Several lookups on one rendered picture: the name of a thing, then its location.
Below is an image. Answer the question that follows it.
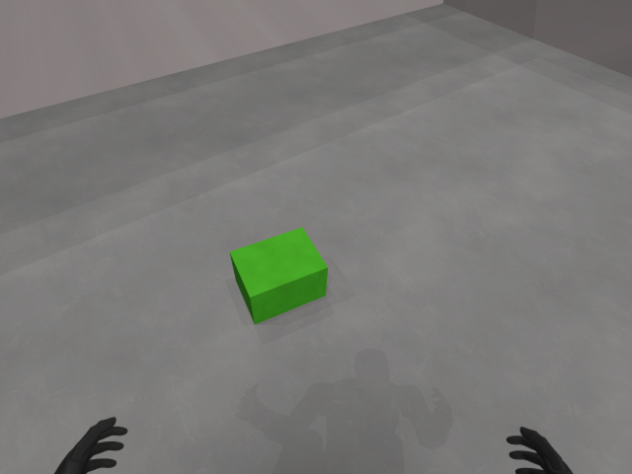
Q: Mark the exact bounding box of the carton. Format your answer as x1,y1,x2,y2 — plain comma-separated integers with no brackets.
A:
230,227,328,325

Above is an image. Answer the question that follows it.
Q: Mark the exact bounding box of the robot left hand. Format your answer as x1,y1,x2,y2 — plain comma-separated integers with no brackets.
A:
54,417,127,474

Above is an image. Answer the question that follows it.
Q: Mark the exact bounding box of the robot right hand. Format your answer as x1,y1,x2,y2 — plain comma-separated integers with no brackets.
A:
507,427,573,474

